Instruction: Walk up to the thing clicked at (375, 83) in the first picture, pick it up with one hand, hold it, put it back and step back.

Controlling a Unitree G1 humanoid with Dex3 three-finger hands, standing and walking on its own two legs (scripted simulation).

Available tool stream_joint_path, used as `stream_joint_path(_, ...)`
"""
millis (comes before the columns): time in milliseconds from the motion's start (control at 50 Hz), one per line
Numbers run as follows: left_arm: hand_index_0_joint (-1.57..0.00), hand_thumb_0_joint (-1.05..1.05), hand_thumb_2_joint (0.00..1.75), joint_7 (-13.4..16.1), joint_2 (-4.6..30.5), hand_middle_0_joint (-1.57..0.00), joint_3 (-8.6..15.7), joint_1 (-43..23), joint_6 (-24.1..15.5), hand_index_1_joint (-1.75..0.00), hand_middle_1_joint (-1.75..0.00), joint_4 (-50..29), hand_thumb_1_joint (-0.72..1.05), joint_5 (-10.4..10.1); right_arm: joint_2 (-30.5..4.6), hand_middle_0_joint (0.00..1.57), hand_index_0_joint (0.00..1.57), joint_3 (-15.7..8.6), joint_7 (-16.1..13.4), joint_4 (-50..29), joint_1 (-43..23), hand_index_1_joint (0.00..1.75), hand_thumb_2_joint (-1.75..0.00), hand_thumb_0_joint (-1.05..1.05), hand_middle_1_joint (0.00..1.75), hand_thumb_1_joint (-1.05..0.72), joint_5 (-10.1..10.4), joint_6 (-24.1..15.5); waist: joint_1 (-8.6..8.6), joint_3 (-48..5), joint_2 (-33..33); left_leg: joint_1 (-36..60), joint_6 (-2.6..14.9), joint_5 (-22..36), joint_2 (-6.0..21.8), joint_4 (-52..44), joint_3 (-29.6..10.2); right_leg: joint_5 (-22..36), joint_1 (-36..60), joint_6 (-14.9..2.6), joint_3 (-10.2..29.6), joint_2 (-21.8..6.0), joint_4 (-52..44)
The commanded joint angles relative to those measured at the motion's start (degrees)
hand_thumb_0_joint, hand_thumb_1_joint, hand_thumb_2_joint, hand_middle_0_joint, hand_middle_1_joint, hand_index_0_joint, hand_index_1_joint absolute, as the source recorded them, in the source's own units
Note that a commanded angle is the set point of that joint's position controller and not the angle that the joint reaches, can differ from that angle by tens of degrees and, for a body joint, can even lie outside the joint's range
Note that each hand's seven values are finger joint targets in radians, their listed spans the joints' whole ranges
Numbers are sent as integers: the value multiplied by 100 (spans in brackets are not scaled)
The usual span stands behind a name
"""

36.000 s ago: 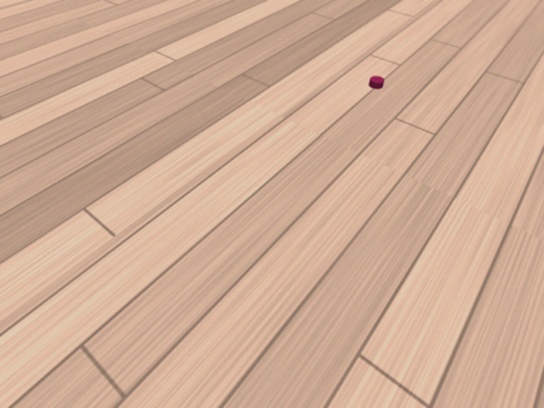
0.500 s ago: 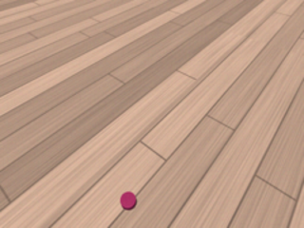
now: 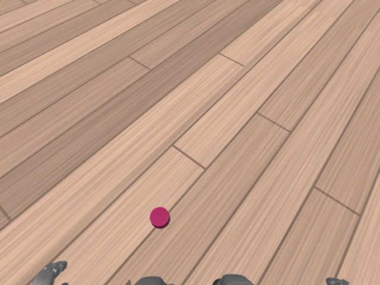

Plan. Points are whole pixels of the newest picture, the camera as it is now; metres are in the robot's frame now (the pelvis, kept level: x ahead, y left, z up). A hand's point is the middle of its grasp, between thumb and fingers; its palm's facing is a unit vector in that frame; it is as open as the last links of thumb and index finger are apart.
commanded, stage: step back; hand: left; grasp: from above
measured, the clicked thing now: (159, 217) +0.45 +0.13 -0.74
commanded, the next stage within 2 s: none
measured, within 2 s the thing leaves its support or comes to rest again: neither
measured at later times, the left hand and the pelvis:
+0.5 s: hand out of the picture +0.01 +0.27 -0.15, palm faces -0.11 -0.91 -0.39, open 7.4 cm; pelvis -0.10 +0.02 -0.01, yaw -5 degrees
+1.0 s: hand out of the picture -0.12 +0.30 -0.15, palm faces -0.04 -0.93 -0.36, open 7.4 cm; pelvis -0.24 +0.03 +0.00, yaw -2 degrees
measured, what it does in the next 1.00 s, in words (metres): walks backwards: right foot, then left foot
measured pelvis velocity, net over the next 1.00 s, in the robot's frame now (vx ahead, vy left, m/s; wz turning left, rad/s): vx -0.24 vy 0.03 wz -0.04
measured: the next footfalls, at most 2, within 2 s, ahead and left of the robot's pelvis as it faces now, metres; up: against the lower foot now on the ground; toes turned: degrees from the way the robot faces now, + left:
right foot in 0.46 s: -0.08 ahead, -0.11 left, +0.00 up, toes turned -2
left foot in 0.80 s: -0.16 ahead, +0.14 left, +0.00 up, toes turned -3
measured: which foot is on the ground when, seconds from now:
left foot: down 0.00-0.50, up 0.52-0.78, down 0.80-1.00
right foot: down 0.00-0.04, up 0.06-0.44, down 0.46-0.80, up 0.82-1.00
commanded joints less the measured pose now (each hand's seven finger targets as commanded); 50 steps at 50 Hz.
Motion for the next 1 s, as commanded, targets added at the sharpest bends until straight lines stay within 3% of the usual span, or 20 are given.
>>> stream_joint_path(0, -20, 0, 90, 61, 988, -20, 233, -42, 13, -30, -30, -767, 90, -172, -1211, 20, 20, -354, -93, -356, 462, 30, -90, 0, 30, -90, -239, -168, 31, -1256, 493, 851, 200, 3377, 1085, -2039, -1085, 1130, 19, -467, 375, -43, 1098)
stream_joint_path(20, -20, 0, 90, 98, 793, -20, 195, 49, 46, -30, -30, -770, 90, -186, -1601, 20, 20, -409, -86, -430, 353, 30, -90, 0, 30, -90, -246, -206, 122, -1095, 1259, 1174, 558, 4726, 1864, -2059, -2074, -1943, -947, -296, 375, 854, 1855)
stream_joint_path(40, -20, 0, 90, 170, 995, -20, 265, -19, 62, -30, -30, -741, 90, -113, -1881, 20, 20, -470, -87, -500, 433, 30, -90, 0, 30, -90, -156, -211, -180, -1269, 1351, 833, 1073, 4743, 2311, -2043, -2540, -2560, -737, -258, 992, 939, 2661)
stream_joint_path(120, -20, 0, 90, 166, 1105, -20, 274, 382, 75, -30, -30, -611, 90, -178, -1206, 20, 20, -316, -236, -751, -175, 30, -90, 0, 30, -90, -165, -232, 229, -1341, 849, 1373, 890, 4478, 1550, -1569, -1156, -1510, -1207, -213, 1139, 833, 3690)
stream_joint_path(260, -20, 0, 90, 96, 1028, -20, 344, 236, 6, -30, -30, -913, 90, -98, -1179, 20, 20, -370, -269, -853, 492, 30, -90, 0, 30, -90, -103, -193, -221, -1238, 795, 2018, 1243, 4597, 1731, -1331, -1197, -1616, -1153, 71, 795, 648, 2407)
stream_joint_path(340, -20, 0, 90, 37, 996, -20, 377, 642, -31, -30, -30, -840, 90, -64, -1297, 20, 20, -372, -234, -1062, 162, 30, -90, 0, 30, -90, -114, -163, -80, -1380, 860, 1389, 1193, 3433, 1800, -1392, -1253, -1357, -353, -38, 371, 389, 1232)
stream_joint_path(420, -20, 0, 90, -15, 944, -20, 428, 1398, -98, -30, -30, -590, 90, 3, -1329, 20, 20, -358, -167, -1101, -160, 30, -90, 0, 30, -90, -38, -97, 268, -1471, 765, 307, 680, 2031, 1511, -1202, -1005, 96, 925, -352, 91, 337, -509)
stream_joint_path(440, -20, 0, 90, -13, 1221, -20, 488, 1371, -139, -30, -30, -645, 90, 74, -1159, 20, 20, -311, -150, -1105, -85, 30, -90, 0, 30, -90, 2, -94, 225, -1408, 157, -354, 345, 1422, 1162, -828, -820, 174, 1115, -584, 962, -189, -738)
stream_joint_path(460, -20, 0, 90, -46, 1656, -20, 575, 1120, -118, -30, -30, -780, 90, -6, -963, 20, 20, -292, -141, -1191, -376, 30, -90, 0, 30, -90, 30, -78, 330, -907, -1005, -811, -45, -145, 37, 163, -165, 157, 316, -1367, 2316, -1110, -1321)
stream_joint_path(480, -20, 0, 90, -40, 1978, -20, 628, 618, -145, -30, -30, -1077, 90, 71, -987, 20, 20, -327, -164, -1124, -287, 30, -90, 0, 30, -90, 9, -42, 338, -651, -1588, -511, -201, -1249, -358, 1742, -127, 280, -624, -1995, 3166, -2036, -1723)
stream_joint_path(500, -20, 0, 90, -3, 1717, -20, 597, 279, -178, -30, -30, -1230, 90, 41, -1055, 20, 20, -324, -150, -1022, -46, 30, -90, 0, 30, -90, -15, -15, 148, -567, -1062, -527, -202, -1124, -321, 2499, -670, 771, -685, -1964, 2909, -1956, -1577)
stream_joint_path(560, -20, 0, 90, 65, 1337, -20, 498, -51, -179, -30, -30, -1329, 90, 20, -970, 20, 20, -245, -170, -878, 411, 30, -90, 0, 30, -90, 80, -82, -36, -668, -692, -707, -212, -513, -523, 2725, -660, 1900, -177, -1358, 1327, -1002, -1010)
stream_joint_path(700, -20, 0, 90, 95, 1296, -20, 450, 560, -83, -30, -30, -1468, 90, 30, -852, 20, 20, -196, -190, -1060, 537, 30, -90, 0, 30, -90, -21, -158, 274, -1313, -1105, -575, -170, -612, 104, -318, -138, 2882, 1593, -1243, 1286, -1056, -141)
stream_joint_path(740, -20, 0, 90, 36, 1386, -20, 420, 411, -6, -30, -30, -1528, 90, -62, -798, 20, 20, -255, -172, -864, 950, 30, -90, 0, 30, -90, -85, -211, 24, -1426, -814, 292, -132, 867, 1, -1879, 305, 2612, 1191, -1001, 995, -846, 342)
stream_joint_path(760, -20, 0, 90, 17, 1182, -20, 353, 490, 36, -30, -30, -1573, 90, -80, -974, 20, 20, -327, -179, -889, 868, 30, -90, 0, 30, -90, -155, -240, 76, -1333, -511, 741, -44, 1504, 310, -2031, -170, 1789, 472, -711, 984, -635, 435)
stream_joint_path(780, -20, 0, 90, -5, 957, -20, 309, 725, 57, -30, -30, -1594, 90, -96, -1458, 20, 20, -454, -165, -977, 709, 30, -90, 0, 30, -90, -254, -253, 168, -1331, 676, 1269, 345, 1987, 1456, -2195, -1703, 130, -647, -402, 615, 70, 1143)
stream_joint_path(800, -20, 0, 90, 73, 1131, -20, 405, 211, 33, -30, -30, -1645, 90, -103, -2072, 20, 20, -542, -100, -1085, 468, 30, -90, 0, 30, -90, -177, -223, -175, -1103, 1706, 328, 1303, 2896, 2454, -2345, -2741, -2161, -761, -174, 396, 821, 2337)
stream_joint_path(820, -20, 0, 90, 129, 1238, -20, 462, -63, 37, -30, -30, -1596, 90, 6, -1975, 20, 20, -555, -122, -1092, 412, 30, -90, 0, 30, -90, -212, -253, -274, -877, 1252, -180, 1607, 2842, 2625, -2365, -3003, -2342, -699, -177, 1080, 805, 3325)
stream_joint_path(880, -20, 0, 90, 92, 1121, -20, 462, 629, 50, -30, -30, -1291, 90, -143, -1306, 20, 20, -320, -208, -1191, -104, 30, -90, 0, 30, -90, -169, -287, 282, -894, 708, 514, 1048, 3727, 1714, -1723, -1288, -1533, -1174, -219, 1166, 881, 4135)
stream_joint_path(980, -20, 0, 90, 39, 1083, -20, 470, 689, 35, -30, -30, -1301, 90, -49, -1248, 20, 20, -370, -240, -1235, 327, 30, -90, 0, 30, -90, -141, -258, -13, -1025, 781, 1229, 1286, 3504, 1697, -1553, -1172, -1513, -1270, 111, 888, 807, 3436)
